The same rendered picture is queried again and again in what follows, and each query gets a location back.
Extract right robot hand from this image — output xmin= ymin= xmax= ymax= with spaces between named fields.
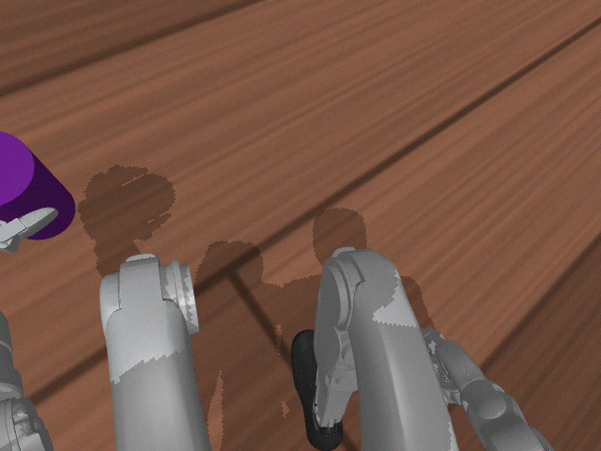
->
xmin=421 ymin=327 xmax=486 ymax=405

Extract can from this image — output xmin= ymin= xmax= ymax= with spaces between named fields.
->
xmin=0 ymin=132 xmax=75 ymax=240

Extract left robot hand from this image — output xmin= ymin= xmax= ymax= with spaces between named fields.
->
xmin=0 ymin=208 xmax=58 ymax=254

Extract right robot arm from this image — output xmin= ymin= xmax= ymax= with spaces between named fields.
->
xmin=459 ymin=380 xmax=555 ymax=451

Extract right robot foot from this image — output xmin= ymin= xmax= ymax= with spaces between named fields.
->
xmin=291 ymin=330 xmax=343 ymax=451

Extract left robot arm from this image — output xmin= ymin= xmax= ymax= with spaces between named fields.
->
xmin=0 ymin=311 xmax=54 ymax=451

